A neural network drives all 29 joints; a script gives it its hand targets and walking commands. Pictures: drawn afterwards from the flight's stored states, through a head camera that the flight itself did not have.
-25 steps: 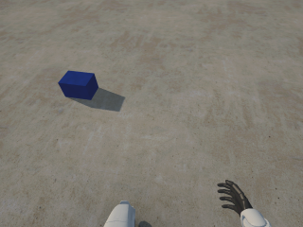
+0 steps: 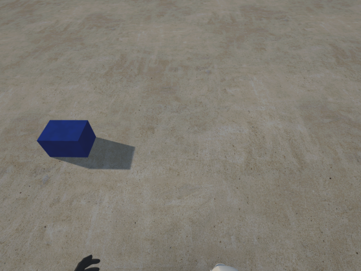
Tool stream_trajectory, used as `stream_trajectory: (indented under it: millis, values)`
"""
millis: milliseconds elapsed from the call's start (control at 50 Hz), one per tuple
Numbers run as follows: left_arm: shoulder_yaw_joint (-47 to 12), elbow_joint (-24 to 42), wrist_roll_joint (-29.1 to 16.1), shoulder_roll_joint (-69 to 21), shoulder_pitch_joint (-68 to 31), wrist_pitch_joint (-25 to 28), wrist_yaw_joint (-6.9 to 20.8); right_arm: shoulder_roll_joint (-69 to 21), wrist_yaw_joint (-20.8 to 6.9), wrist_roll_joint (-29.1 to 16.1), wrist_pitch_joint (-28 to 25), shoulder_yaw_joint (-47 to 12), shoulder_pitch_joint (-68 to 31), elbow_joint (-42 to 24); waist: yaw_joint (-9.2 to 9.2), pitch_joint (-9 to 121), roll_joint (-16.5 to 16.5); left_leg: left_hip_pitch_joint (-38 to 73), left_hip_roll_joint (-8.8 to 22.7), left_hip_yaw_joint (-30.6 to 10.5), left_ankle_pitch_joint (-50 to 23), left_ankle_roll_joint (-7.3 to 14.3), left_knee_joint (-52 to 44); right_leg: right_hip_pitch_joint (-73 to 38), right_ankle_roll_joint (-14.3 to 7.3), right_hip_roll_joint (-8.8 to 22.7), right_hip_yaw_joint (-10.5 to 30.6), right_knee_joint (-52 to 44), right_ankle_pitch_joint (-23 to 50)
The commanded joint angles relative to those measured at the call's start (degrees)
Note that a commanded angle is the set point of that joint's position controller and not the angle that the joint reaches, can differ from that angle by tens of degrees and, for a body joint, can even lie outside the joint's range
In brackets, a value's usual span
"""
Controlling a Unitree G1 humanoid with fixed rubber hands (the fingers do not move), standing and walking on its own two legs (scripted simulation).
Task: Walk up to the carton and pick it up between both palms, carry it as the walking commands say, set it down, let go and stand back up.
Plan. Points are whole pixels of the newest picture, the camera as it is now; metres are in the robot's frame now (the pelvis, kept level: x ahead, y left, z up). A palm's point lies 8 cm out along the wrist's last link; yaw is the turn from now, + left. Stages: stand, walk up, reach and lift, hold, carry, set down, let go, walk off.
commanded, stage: walk up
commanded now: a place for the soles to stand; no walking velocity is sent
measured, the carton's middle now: (68, 138) +1.10 +0.79 -0.65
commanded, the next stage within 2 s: none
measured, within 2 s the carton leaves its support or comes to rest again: neither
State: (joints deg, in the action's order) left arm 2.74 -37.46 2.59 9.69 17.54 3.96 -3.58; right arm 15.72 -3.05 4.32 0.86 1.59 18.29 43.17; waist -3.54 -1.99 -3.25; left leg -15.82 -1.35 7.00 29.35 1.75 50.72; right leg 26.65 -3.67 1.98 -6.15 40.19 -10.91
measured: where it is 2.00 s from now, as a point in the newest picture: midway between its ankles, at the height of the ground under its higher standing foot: (68, 217)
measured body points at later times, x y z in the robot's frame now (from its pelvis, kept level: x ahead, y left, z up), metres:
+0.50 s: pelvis +0.21 +0.20 +0.00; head +0.23 +0.20 +0.45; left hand +0.26 +0.47 -0.12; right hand +0.39 -0.03 -0.10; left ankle +0.29 +0.32 -0.71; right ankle +0.16 +0.00 -0.64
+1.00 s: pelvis +0.37 +0.34 +0.01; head +0.39 +0.32 +0.46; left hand +0.44 +0.61 -0.09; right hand +0.54 +0.09 -0.10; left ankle +0.48 +0.53 -0.66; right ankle +0.37 +0.16 -0.71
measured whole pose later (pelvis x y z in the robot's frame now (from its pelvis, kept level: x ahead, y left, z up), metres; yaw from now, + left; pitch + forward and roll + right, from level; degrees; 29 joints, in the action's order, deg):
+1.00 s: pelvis +0.37 +0.34 +0.01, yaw -1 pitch -2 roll +0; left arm 4.2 -41.7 3.0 12.0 20.0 4.4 -4.8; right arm 16.8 -5.5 3.5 4.3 2.3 7.2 38.6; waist 1.6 -4.9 -3.6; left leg -34.5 9.7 0.1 14.4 -4.4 55.2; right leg 15.0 1.7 8.0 -2.0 36.3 -18.9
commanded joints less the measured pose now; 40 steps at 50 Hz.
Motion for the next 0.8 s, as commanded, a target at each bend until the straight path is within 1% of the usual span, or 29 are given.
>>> stream_trajectory:
  millis: [0, 20, 40, 60, 100, 140, 180, 220, 260, 300, 320, 340, 360, 380, 400, 420, 440, 480, 500, 540, 600, 640, 660, 680, 700, 720, 740, 760, 780]
  values:
    - [4.57, 0.63, -1.28, 13.75, 13.25, -0.22, -3.15, 6.65, -0.56, 0.72, 0.07, 1.79, -9.43, -10.47, 8.37, 1.53, 8.76, -38.74, 5.6, -10.39, 2.47, -4.29, 27.14, -30.46, -15.36, 28.4, 50.21, -26.3, -38.37]
    - [4.0, 0.77, -0.71, 12.36, 9.94, 0.3, -3.13, 6.8, -0.72, 0.57, 0.32, 1.95, -10.81, -10.95, 7.35, -1.69, 8.19, -39.75, 7.88, -11.61, -0.91, -5.23, 27.72, -26.13, -14.15, 26.88, 43.68, -26.86, -35.52]
    - [3.23, 0.23, -0.36, 10.35, 7.45, 0.9, -2.78, 6.13, -0.91, 0.42, 0.41, 2.0, -10.23, -10.71, 5.74, -2.06, 7.71, -38.07, 9.77, -12.79, -3.79, -6.11, 25.11, -23.4, -12.02, 24.14, 36.27, -26.89, -30.77]
    - [2.71, -0.17, -0.02, 8.96, 5.57, 1.75, -2.4, 5.34, -1.18, 0.31, 0.54, 1.97, -9.09, -9.83, 4.4, -2.2, 8.69, -35.86, 11.5, -13.45, -6.0, -6.72, 22.03, -20.72, -10.55, 21.71, 29.74, -26.53, -24.22]
    - [2.52, -1.58, 0.56, 8.04, 5.01, 3.15, -1.74, 2.89, -2.1, -0.01, 0.81, 1.5, -7.64, -8.25, 3.61, -1.01, 8.92, -32.11, 12.31, -12.05, -10.37, -6.82, 18.36, -17.79, -10.34, 18.89, 20.29, -24.57, -10.34]
    - [3.07, -2.61, 0.51, 9.23, 5.63, 3.56, -1.18, 0.97, -2.78, -0.53, 0.97, 1.28, -9.6, -7.68, 3.96, -0.63, 8.26, -29.35, 12.54, -9.64, -14.86, -6.39, 13.63, -16.78, -10.44, 17.69, 14.75, -23.4, -3.63]
    - [3.49, -2.81, 0.35, 10.21, 5.4, 3.38, -0.66, -0.33, -3.41, -0.8, 0.83, 1.03, -13.05, -7.96, 4.13, -1.68, 8.1, -25.52, 11.97, -7.22, -21.56, -5.49, 7.79, -14.6, -9.22, 16.16, 10.55, -23.28, -3.66]
    - [3.8, -2.61, 0.04, 11.12, 4.9, 3.02, -0.16, -0.47, -3.92, -1.02, 0.51, 1.05, -15.9, -8.33, 4.15, -2.71, 9.48, -20.53, 10.8, -5.19, -26.76, -4.75, 2.21, -12.39, -7.51, 15.21, 7.48, -24.26, -6.28]
    - [4.13, -2.31, -0.13, 12.34, 3.72, 2.53, 0.16, 0.44, -4.1, -1.23, 0.19, 1.35, -17.6, -8.69, 3.85, -3.46, 11.55, -14.55, 9.77, -3.73, -27.32, -4.29, -3.36, -11.15, -6.11, 15.19, 4.38, -24.97, -6.01]
    - [4.52, -2.29, -0.03, 13.79, 3.28, 1.85, 0.38, 2.01, -3.86, -1.41, -0.19, 1.97, -17.36, -8.96, 3.26, -3.01, 13.56, -7.54, 8.71, -2.71, -22.79, -3.36, -9.02, -11.92, -4.92, 15.78, 1.97, -23.25, -0.7]
    - [4.57, -2.41, 0.07, 14.12, 3.34, 1.31, 0.49, 2.98, -3.54, -1.47, -0.45, 2.45, -15.43, -8.63, 2.2, -1.8, 12.86, -2.65, 7.9, -2.05, -20.42, -2.64, -12.15, -12.15, -4.32, 15.55, 0.32, -18.36, 1.57]
    - [4.18, -2.54, 0.46, 13.06, 4.67, 0.41, 0.75, 4.17, -3.09, -1.6, -0.99, 3.02, -11.01, -7.13, 0.49, 1.36, 7.0, 5.18, 6.03, -0.78, -18.48, -2.08, -16.52, -11.36, -3.63, 12.72, -2.45, -6.58, 2.35]
    - [2.82, -2.01, 1.04, 9.02, 8.1, -0.49, 1.2, 7.26, -2.12, -1.8, -1.61, 4.01, -2.84, -4.59, -2.95, 7.13, -5.38, 14.97, 4.46, -0.78, -16.0, -1.72, -17.05, -6.41, -2.48, 8.42, -1.57, 10.18, -2.9]
    - [0.73, 0.67, 0.91, 3.66, 8.28, -1.05, 1.81, 10.48, -0.82, -2.78, -1.93, 3.8, 1.03, -5.28, -4.29, 8.7, -14.71, 15.82, 15.99, -17.52, -7.57, -0.27, -22.34, 4.75, -0.72, 2.14, 2.4, 27.16, -29.22]
    - [0.78, 3.01, -1.0, 2.38, 9.7, -1.31, 1.06, 16.8, 0.37, -3.31, -1.21, 4.74, -0.6, -6.13, -4.06, 11.0, -19.76, 15.95, 22.18, -37.36, 6.85, 3.82, -38.01, 13.07, 1.34, -2.79, 11.75, 32.05, -31.41]
    - [1.07, 1.93, -1.12, 3.46, 9.89, -1.62, 0.5, 14.22, 1.29, -3.75, -0.4, 4.38, -4.79, -6.11, -1.23, 7.26, -14.17, 13.06, 24.5, -38.4, 16.07, 6.71, -38.85, 15.79, 2.02, 0.56, 14.36, 36.07, -26.2]
    - [1.37, 1.59, -0.86, 5.65, 8.63, -1.56, 0.35, 9.89, 1.76, -3.66, -0.01, 3.35, -7.7, -7.02, -0.17, 3.02, -11.78, 9.49, 23.58, -33.87, 15.56, 7.76, -36.16, 17.39, 2.6, 1.77, 13.32, 35.61, -23.36]
    - [1.83, 0.05, -0.46, 7.05, 8.18, -1.42, 0.01, 4.75, 1.7, -3.01, -0.59, 2.16, -9.87, -7.89, 1.58, 2.11, -8.0, 4.83, 20.56, -24.23, 6.19, 8.75, -34.14, 13.21, 3.21, 2.88, 11.91, 30.96, -18.84]
    - [1.74, -1.02, -0.33, 6.44, 8.77, -1.6, -0.08, 3.35, 1.6, -2.67, -1.12, 1.73, -9.52, -7.92, 1.87, 2.92, -5.63, 3.04, 20.48, -21.23, 0.53, 9.54, -33.9, 10.31, 3.08, 2.63, 10.55, 29.09, -17.93]
    - [1.21, -1.05, -0.47, 4.25, 7.68, -1.74, -0.3, 2.72, 1.29, -1.72, -1.52, 1.42, -8.12, -7.3, 1.83, 2.14, -4.38, 0.51, 20.32, -16.36, -5.38, 11.18, -33.13, 6.98, 2.71, 2.21, 8.18, 22.33, -18.59]
    - [0.85, 0.13, -0.62, 2.3, 5.05, -1.26, -0.14, 3.31, 0.79, -0.95, -0.91, 0.92, -8.02, -6.45, 1.33, 0.68, -3.91, -4.13, 18.81, -10.88, -4.96, 9.59, -32.25, -1.48, 1.61, 1.06, 4.41, 9.64, -11.35]
    - [1.19, 0.37, -0.54, 2.24, 5.81, -0.78, -0.13, 4.74, 0.35, -0.72, 0.09, 0.7, -9.91, -6.18, 2.86, 0.45, -2.03, -9.02, 16.93, -7.82, 0.79, 7.44, -29.2, -10.56, 0.96, -0.6, 1.95, 0.25, -3.76]
    - [1.75, 0.27, -0.43, 3.26, 7.83, -0.47, -0.34, 5.28, 0.1, -0.56, 0.71, 0.41, -11.36, -6.37, 4.69, 0.38, -0.61, -14.21, 15.61, -6.12, 6.36, 5.7, -25.85, -17.54, 0.55, -1.09, 1.47, -4.4, -0.57]
    - [2.75, 0.23, -0.11, 6.02, 10.53, -0.24, -0.81, 4.37, -0.12, -0.34, 1.05, -0.19, -11.12, -6.49, 6.54, 0.95, 3.17, -21.75, 13.36, -4.69, 10.93, 2.91, -19.24, -25.09, -0.95, 1.67, 7.1, -6.46, -3.91]
    - [4.2, 0.15, 0.65, 11.06, 15.78, 0.06, -1.62, 1.19, -0.21, 0.23, 0.92, -1.22, -10.23, -7.53, 8.68, 4.03, 14.44, -28.85, 9.32, -0.87, 8.99, -0.69, -0.74, -30.45, -5.37, 16.37, 28.86, -14.07, -18.54]
    - [4.29, 1.25, -0.08, 13.05, 15.69, -0.44, -2.96, 1.8, -0.34, 1.01, 1.49, -0.49, -8.67, -9.19, 7.51, 1.94, 11.72, -33.32, 5.08, -3.15, 5.84, -3.52, 12.44, -26.12, -9.93, 26.2, 50.44, -24.9, -30.27]
    - [4.23, 1.27, -1.25, 13.18, 11.42, -0.84, -3.73, 5.63, -0.33, 0.95, 2.33, 1.29, -9.89, -10.07, 6.94, -0.49, 7.81, -34.91, 7.96, -7.38, 3.58, -4.34, 18.95, -23.27, -12.93, 26.97, 49.97, -24.81, -31.16]
    - [3.82, 1.21, -1.0, 12.49, 8.15, -0.55, -3.69, 6.46, -0.3, 0.71, 2.76, 1.37, -10.07, -9.95, 5.88, -2.46, 8.47, -35.86, 9.3, -8.75, 1.1, -5.02, 21.78, -20.72, -12.69, 24.8, 44.46, -24.49, -29.84]
    - [3.33, 0.93, -0.71, 11.19, 5.7, -0.18, -3.26, 6.38, -0.27, 0.59, 2.98, 1.46, -9.46, -9.56, 4.84, -2.71, 9.16, -34.7, 10.51, -9.88, -1.4, -5.7, 21.52, -18.56, -11.2, 22.23, 38.16, -24.63, -28.9]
